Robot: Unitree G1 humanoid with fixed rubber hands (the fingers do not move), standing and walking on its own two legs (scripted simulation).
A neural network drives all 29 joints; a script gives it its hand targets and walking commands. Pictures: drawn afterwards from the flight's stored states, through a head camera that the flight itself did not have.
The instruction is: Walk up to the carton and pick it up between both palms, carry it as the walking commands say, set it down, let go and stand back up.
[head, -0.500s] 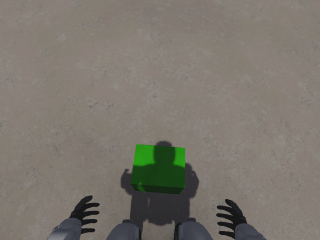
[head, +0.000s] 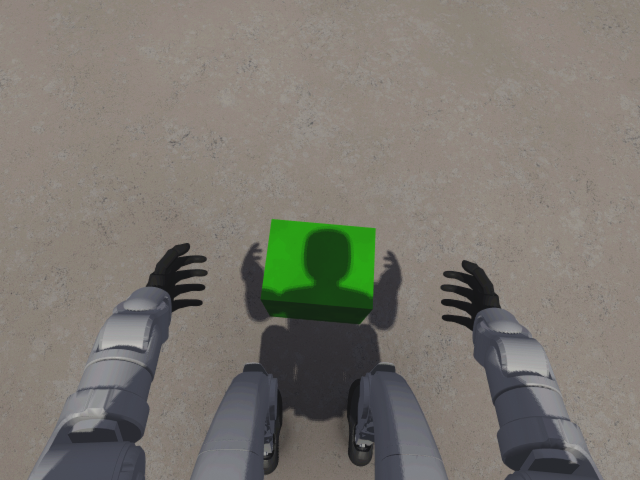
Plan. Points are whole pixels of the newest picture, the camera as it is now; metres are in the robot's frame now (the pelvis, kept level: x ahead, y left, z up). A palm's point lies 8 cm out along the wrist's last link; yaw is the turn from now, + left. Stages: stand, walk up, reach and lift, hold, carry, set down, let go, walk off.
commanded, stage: reach and lift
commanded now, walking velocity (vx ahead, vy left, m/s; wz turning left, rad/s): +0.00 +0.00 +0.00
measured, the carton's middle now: (319, 275) +0.49 +0.00 -0.56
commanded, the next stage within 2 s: none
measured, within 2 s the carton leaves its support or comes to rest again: neither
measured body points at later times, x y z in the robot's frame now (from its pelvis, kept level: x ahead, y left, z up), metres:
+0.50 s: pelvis +0.00 +0.00 -0.03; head +0.27 +0.00 +0.33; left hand +0.49 +0.22 -0.13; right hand +0.46 -0.22 -0.13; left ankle +0.07 +0.12 -0.65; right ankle +0.09 -0.12 -0.65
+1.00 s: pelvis +0.01 +0.00 -0.08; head +0.31 +0.01 +0.25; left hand +0.52 +0.22 -0.20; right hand +0.49 -0.22 -0.20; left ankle +0.07 +0.12 -0.65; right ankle +0.09 -0.12 -0.65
